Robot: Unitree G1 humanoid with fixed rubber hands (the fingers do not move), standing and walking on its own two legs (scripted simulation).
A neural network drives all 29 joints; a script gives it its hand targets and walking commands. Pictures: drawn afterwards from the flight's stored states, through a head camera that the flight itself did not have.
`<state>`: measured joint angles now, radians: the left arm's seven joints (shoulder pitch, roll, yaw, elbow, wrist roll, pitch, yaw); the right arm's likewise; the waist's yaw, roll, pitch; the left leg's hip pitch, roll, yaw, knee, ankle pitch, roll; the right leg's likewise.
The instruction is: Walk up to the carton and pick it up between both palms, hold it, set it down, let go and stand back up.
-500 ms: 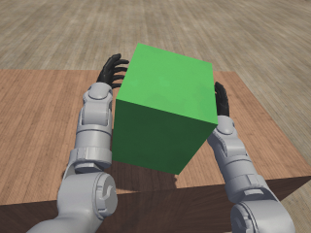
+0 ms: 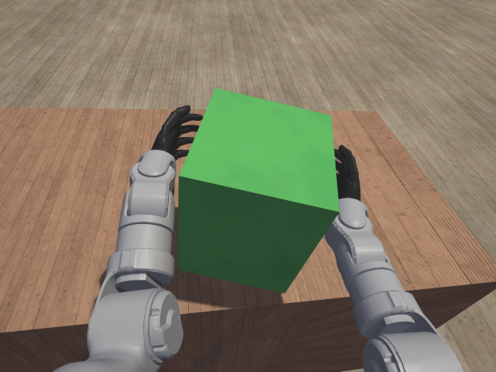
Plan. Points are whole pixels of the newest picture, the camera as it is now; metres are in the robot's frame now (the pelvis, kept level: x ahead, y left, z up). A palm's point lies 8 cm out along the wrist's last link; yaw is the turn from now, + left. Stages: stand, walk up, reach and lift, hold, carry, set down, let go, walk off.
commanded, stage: set down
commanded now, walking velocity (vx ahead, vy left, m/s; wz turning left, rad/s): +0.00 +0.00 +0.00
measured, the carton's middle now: (251, 195) +0.41 +0.00 +0.08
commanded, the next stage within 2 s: none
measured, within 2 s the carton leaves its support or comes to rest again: neither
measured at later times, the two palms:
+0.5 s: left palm (172, 153) +0.45 +0.13 +0.13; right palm (339, 202) +0.37 -0.15 +0.10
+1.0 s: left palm (171, 161) +0.46 +0.14 +0.11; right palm (334, 211) +0.37 -0.14 +0.08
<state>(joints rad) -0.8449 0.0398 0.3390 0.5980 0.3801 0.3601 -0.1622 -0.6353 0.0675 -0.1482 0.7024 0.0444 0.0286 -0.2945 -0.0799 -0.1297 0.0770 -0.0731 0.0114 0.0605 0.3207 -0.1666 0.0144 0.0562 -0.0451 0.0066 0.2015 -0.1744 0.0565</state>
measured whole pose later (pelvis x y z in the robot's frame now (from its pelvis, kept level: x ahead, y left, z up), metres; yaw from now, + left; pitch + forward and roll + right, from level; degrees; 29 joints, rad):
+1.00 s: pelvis +0.02 +0.00 +0.00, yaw +0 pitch -3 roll -1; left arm -0.90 0.09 0.39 0.86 0.38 0.19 -0.22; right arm -0.58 0.16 -0.24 0.76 -0.14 -0.12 -0.34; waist -0.08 -0.12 0.10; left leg -0.09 0.02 0.07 0.35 -0.20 0.02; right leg 0.06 -0.04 0.01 0.18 -0.18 0.06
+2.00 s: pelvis +0.01 +0.00 +0.00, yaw +0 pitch -3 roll -1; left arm -0.92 0.12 0.48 0.94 0.38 0.11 -0.27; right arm -0.61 0.22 -0.34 0.79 -0.27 -0.23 -0.34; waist -0.08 -0.10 0.14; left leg -0.09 0.02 0.07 0.35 -0.20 0.02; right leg 0.06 -0.04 0.01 0.18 -0.18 0.06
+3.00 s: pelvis +0.01 +0.01 -0.01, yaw -1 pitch +9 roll -3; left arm -0.92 0.25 0.24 1.21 0.10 -0.06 -0.10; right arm -0.68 0.21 -0.34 1.00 -0.09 -0.28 -0.37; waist -0.08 -0.06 -0.02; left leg -0.41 0.05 0.06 0.48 -0.22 0.02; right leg -0.26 -0.02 0.01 0.32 -0.19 0.06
